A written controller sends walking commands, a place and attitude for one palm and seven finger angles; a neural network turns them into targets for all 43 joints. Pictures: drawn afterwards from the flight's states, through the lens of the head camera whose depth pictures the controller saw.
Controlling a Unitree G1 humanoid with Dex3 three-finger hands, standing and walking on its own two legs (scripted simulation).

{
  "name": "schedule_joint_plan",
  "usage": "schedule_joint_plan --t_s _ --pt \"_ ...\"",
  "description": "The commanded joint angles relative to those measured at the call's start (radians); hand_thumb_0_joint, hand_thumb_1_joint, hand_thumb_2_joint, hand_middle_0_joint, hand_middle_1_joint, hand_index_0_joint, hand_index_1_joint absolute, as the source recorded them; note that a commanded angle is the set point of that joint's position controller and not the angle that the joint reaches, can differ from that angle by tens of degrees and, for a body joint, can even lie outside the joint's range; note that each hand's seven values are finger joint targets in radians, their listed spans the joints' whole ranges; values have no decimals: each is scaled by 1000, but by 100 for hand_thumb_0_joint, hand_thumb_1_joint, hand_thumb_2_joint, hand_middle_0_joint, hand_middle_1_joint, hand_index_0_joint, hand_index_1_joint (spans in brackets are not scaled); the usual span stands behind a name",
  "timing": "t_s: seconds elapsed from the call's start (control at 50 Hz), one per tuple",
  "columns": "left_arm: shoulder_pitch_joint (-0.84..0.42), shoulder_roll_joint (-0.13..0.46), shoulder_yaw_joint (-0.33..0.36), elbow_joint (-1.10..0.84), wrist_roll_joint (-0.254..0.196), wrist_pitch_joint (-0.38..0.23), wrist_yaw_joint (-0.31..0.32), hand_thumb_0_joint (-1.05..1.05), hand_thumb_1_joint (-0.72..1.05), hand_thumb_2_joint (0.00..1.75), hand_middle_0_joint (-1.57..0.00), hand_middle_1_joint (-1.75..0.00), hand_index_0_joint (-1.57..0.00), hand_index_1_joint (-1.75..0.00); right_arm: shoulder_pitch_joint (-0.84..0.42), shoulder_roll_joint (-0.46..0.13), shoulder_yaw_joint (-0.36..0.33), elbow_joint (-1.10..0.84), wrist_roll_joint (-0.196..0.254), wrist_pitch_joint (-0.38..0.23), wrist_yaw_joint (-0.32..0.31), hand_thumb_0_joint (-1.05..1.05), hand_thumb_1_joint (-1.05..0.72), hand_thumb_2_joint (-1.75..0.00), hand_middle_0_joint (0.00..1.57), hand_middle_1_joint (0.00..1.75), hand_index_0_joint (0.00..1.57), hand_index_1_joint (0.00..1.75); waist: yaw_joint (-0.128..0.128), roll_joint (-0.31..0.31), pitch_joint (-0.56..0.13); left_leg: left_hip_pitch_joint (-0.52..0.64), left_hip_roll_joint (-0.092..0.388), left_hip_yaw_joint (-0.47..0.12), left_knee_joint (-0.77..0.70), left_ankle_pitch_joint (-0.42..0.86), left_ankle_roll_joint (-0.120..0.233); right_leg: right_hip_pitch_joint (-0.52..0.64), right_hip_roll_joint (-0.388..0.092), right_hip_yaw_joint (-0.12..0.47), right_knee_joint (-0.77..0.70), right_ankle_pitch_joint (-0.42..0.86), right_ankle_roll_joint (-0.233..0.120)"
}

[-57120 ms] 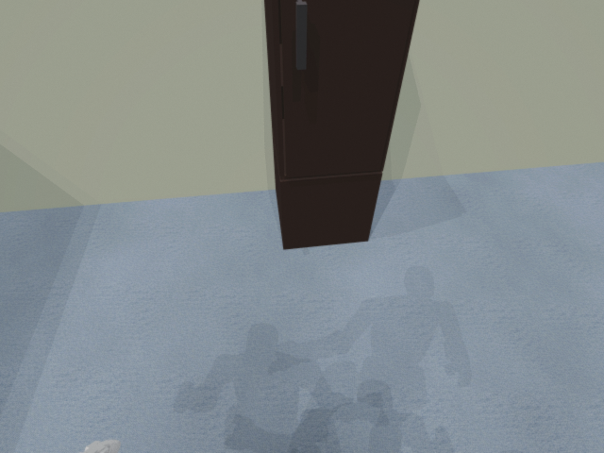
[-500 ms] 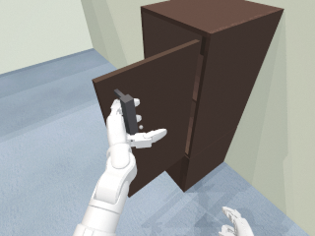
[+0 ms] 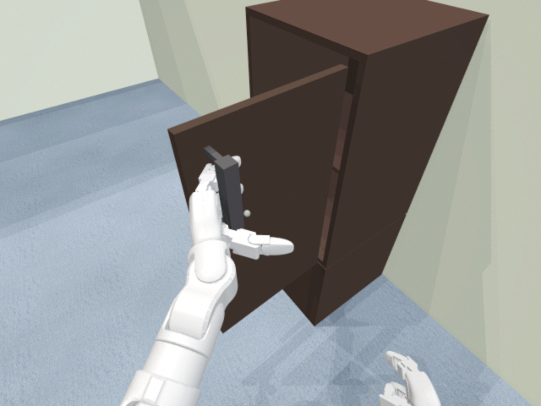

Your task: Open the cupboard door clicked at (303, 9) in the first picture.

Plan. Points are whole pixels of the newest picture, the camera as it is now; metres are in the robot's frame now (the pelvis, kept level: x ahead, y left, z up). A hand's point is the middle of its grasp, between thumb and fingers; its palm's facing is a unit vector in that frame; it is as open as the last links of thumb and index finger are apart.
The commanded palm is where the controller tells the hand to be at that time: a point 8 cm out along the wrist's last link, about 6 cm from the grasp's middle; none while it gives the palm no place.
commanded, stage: slide the hand sideways off the handle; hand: left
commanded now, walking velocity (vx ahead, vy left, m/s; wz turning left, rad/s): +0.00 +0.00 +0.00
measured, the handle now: (223, 194) +0.38 +0.11 +0.14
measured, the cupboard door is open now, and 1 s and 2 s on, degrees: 93 94 94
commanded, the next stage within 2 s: draw the hand back to the body in 1.16 s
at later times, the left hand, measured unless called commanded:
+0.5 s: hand (233, 238) +0.30 +0.09 +0.13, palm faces -0.13 -0.99 -0.01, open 16.3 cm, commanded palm +0.27 +0.14 +0.13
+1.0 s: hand (183, 274) +0.24 +0.14 +0.13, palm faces -0.06 -1.00 -0.06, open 16.3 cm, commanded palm +0.21 +0.19 +0.13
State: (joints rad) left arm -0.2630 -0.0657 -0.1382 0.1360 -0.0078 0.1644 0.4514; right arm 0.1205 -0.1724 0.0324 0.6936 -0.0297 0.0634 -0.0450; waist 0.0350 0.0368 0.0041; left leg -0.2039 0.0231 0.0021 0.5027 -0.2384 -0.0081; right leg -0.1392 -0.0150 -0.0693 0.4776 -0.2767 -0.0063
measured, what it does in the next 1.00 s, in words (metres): stands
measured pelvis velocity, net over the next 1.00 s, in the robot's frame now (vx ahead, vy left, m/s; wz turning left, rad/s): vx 0.03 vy -0.02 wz -0.01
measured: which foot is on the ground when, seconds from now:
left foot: down 0.00-1.00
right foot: down 0.00-1.00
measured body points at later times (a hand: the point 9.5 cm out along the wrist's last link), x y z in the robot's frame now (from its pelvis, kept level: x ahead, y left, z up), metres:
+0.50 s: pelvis +0.01 +0.00 +0.00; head -0.02 -0.01 +0.45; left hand +0.31 +0.14 +0.13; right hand +0.18 -0.21 -0.08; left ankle +0.02 +0.12 -0.74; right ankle -0.01 -0.11 -0.74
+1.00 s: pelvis +0.03 -0.02 +0.00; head +0.00 -0.04 +0.44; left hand +0.24 +0.19 +0.13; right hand +0.23 -0.24 -0.07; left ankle +0.02 +0.12 -0.74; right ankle -0.01 -0.11 -0.74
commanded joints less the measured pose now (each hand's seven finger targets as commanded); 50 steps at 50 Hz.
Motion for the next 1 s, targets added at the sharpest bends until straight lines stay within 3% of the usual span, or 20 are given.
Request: schedule_joint_plan --t_s 0.0,0.06,0.1,0.14,0.18,0.24,0.26,0.34,0.36,0.44,0.46,0.5,0.54,0.6,0.66,0.7,0.78,0.84,0.88,0.98 --pt "-482 120 -88 -247 15 -161 -354 0 -50 30 -15 -30 -15 -30 -82 -114 -25 -187 21 -39 -31 0 -90 -90 20 30 20 30 -62 -41 -277 187 -30 4 -54 169 37 -54 12 32 -48 230 -30" --pt "-440 108 -89 -198 -94 -170 -545 0 -50 30 -15 -30 -15 -30 -92 -114 -4 -215 49 -70 -40 0 -90 -90 20 30 20 30 -71 2 -240 188 -29 -20 -50 149 30 -92 21 7 -38 203 -37" --pt "-425 85 -44 -177 -175 -147 -568 0 -50 30 -15 -30 -15 -30 -111 -113 4 -226 60 -98 -41 0 -90 -90 20 30 20 30 -58 -38 -183 146 -26 -37 -64 79 23 -119 30 -12 -46 137 -30" --pt "-369 100 14 -165 -207 -126 -546 0 -50 30 -15 -30 -15 -30 -111 -120 5 -232 63 -120 -33 0 -90 -90 20 30 20 30 -33 -97 -176 108 -25 -44 -74 37 20 -118 35 -23 -45 89 -24" --pt "-325 147 66 -193 -196 -124 -512 0 -50 30 -15 -30 -15 -30 -107 -123 2 -239 60 -131 -20 0 -90 -90 20 30 20 30 -12 -80 -187 96 -23 -38 -75 39 17 -106 32 -20 -40 76 -25" --pt "-280 144 45 -255 -147 -125 -481 0 -50 30 -15 -30 -15 -30 -101 -120 -2 -254 55 -132 -1 0 -90 -90 20 30 20 30 -13 -61 -198 96 -22 -23 -65 60 18 -103 30 -13 -33 88 -24" --pt "-246 176 71 -252 -139 -124 -474 0 -50 30 -15 -30 -15 -30 -95 -123 -5 -254 54 -130 3 0 -90 -90 20 30 20 30 -6 -69 -194 92 -19 -22 -65 63 19 -97 31 -10 -35 89 -25" --pt "-124 201 96 -351 -135 -114 -482 0 -50 30 -15 -30 -15 -30 -104 -120 -4 -283 53 -121 12 0 -90 -90 20 30 20 30 6 -66 -207 92 -18 -1 -58 108 21 -65 31 -3 -35 140 -24" --pt "-100 234 121 -351 -132 -109 -482 0 -50 30 -15 -30 -15 -30 -102 -125 -5 -282 53 -117 11 0 -90 -90 20 30 20 30 7 -73 -195 83 -16 3 -59 105 23 -59 31 2 -42 137 -22" --pt "-35 267 165 -463 -144 -96 -496 0 -50 30 -15 -30 -15 -30 -112 -121 -4 -302 52 -115 3 0 -90 -90 20 30 20 30 10 -41 -200 95 -21 16 -53 132 27 -42 32 9 -44 185 -20" --pt "8 290 187 -474 -151 -97 -500 0 -50 30 -15 -30 -15 -30 -110 -122 -5 -303 53 -117 1 0 -90 -90 20 30 20 30 11 -58 -193 87 -17 15 -52 135 27 -35 33 8 -48 184 -19" --pt "54 268 172 -542 -164 -106 -515 0 -50 30 -15 -30 -15 -30 -109 -118 -4 -312 54 -128 0 0 -90 -90 20 30 20 30 8 -21 -202 100 -20 17 -47 160 27 -32 33 6 -38 223 -18" --pt "121 300 211 -561 -173 -107 -525 0 -50 30 -15 -30 -15 -30 -98 -123 -8 -307 54 -135 -3 0 -90 -90 20 30 20 30 7 -40 -203 102 -20 20 -38 185 27 -26 35 4 -33 263 -16" --pt "171 286 188 -621 -180 -110 -545 0 -50 30 -15 -30 -15 -30 -90 -124 -9 -315 56 -150 -5 0 -90 -90 20 30 20 30 -1 -16 -188 103 -23 19 -28 192 29 -38 34 3 -29 280 -11" --pt "220 329 231 -595 -192 -105 -567 0 -50 30 -15 -30 -15 -30 -74 -134 -13 -303 56 -159 -14 0 -90 -90 20 30 20 30 -12 -71 -154 88 -26 20 -17 176 35 -54 35 10 -43 274 -2" --pt "223 324 225 -633 -199 -111 -588 0 -50 30 -15 -30 -15 -30 -78 -133 -12 -310 57 -170 -19 0 -90 -90 20 30 20 30 -12 -36 -165 96 -30 21 -13 179 35 -54 29 13 -37 285 -2" --pt "336 357 272 -659 -226 -125 -624 0 -50 30 -15 -30 -15 -30 -61 -139 -15 -315 58 -191 -23 0 -90 -90 20 30 20 30 -4 -64 -188 92 -31 19 3 216 38 -35 26 15 -23 358 5" --pt "378 389 324 -663 -245 -133 -653 0 -50 30 -15 -30 -15 -30 -56 -142 -16 -313 58 -198 -26 0 -90 -90 20 30 20 30 0 -66 -170 76 -32 21 11 227 36 -33 24 18 -15 395 9" --pt "404 403 340 -681 -256 -142 -669 0 -50 30 -15 -30 -15 -30 -54 -143 -16 -317 60 -207 -29 0 -90 -90 20 30 20 30 1 -39 -169 72 -34 23 19 229 37 -32 20 25 -15 404 10" --pt "463 413 364 -687 -293 -170 -713 0 -50 30 -15 -30 -15 -30 -46 -148 -16 -316 65 -242 -34 0 -90 -90 20 30 20 30 1 -38 -137 53 -34 14 26 197 36 -56 19 27 -19 364 15"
